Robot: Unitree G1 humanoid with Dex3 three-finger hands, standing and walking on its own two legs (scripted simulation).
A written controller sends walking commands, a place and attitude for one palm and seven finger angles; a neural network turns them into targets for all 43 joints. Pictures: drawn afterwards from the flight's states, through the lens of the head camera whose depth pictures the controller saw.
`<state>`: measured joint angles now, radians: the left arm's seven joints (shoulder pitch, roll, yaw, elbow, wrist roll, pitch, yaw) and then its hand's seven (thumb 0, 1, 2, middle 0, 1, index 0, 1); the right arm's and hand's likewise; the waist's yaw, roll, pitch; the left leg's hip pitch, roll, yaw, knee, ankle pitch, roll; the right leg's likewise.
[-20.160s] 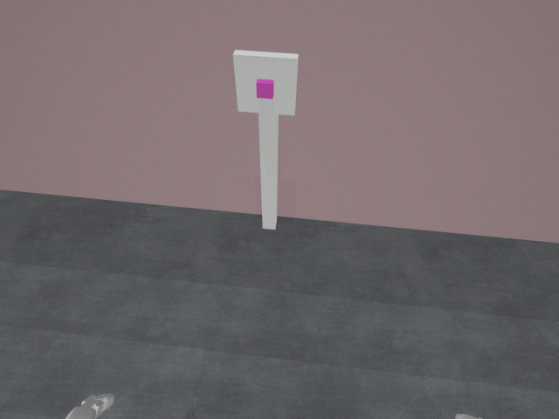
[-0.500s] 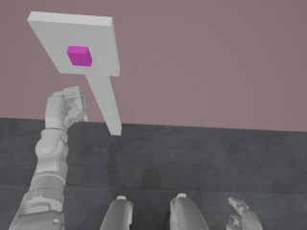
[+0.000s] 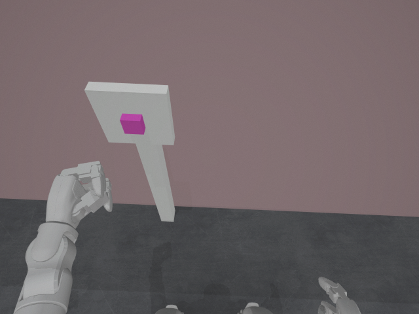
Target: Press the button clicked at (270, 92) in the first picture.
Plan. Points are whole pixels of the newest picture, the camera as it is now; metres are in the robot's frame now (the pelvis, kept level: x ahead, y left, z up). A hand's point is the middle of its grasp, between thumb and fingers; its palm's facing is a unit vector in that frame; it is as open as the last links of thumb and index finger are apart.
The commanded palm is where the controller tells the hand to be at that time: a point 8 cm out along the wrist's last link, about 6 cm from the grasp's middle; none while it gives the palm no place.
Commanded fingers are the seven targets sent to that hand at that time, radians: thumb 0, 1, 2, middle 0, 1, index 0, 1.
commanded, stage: draw the hand back to the body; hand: left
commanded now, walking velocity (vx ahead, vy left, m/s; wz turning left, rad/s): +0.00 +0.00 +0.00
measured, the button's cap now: (133, 123) +0.54 +0.20 +0.01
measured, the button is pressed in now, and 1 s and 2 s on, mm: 0 0 0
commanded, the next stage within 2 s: step back with the hand held close in 1.02 s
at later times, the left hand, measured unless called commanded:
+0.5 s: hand (38, 207) +0.24 +0.23 +0.16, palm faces +0.34 -0.87 -0.35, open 3.1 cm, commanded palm +0.19 +0.27 +0.18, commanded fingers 0.00 0.90 0.90 -1.30 -1.50 -1.30 -1.50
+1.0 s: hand out of the picture +0.20 +0.24 +0.21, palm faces +0.42 -0.81 -0.40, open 3.1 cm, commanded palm +0.14 +0.27 +0.23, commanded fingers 0.00 0.90 0.90 -1.30 -1.50 -1.30 -1.50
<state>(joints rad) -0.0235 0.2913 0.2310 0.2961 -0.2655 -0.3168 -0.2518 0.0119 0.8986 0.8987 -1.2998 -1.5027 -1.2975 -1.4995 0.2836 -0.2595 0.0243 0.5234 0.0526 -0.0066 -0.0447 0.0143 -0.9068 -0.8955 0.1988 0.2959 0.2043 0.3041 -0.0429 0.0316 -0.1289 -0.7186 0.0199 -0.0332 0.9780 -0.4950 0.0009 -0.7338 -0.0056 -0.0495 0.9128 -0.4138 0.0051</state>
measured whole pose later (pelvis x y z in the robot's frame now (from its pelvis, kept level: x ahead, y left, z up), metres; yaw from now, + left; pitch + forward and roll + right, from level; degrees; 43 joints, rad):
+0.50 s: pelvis +0.04 +0.00 +0.05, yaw +1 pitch +0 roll -1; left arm 0.41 0.30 0.17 -0.31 -0.05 -0.02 0.12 0.01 0.89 0.90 -1.30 -1.50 -1.30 -1.50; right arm 0.21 -0.21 0.07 0.56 0.01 -0.09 -0.09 0.02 -0.91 -0.90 0.20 0.30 0.21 0.30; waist 0.06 0.07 -0.04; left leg -0.19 0.00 -0.02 0.55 -0.36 0.01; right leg -0.22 -0.02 -0.04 0.52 -0.31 0.02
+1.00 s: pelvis +0.02 -0.01 +0.06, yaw +0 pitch -4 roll -1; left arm 0.54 0.31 0.29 -0.46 -0.05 -0.08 0.11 0.01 0.89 0.90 -1.31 -1.50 -1.30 -1.50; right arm 0.20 -0.22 0.03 0.62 0.00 -0.12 -0.09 0.02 -0.91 -0.90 0.20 0.30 0.20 0.30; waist 0.08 0.07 0.01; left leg -0.08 0.02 -0.01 0.44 -0.30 0.00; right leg -0.11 0.00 -0.03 0.42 -0.24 0.00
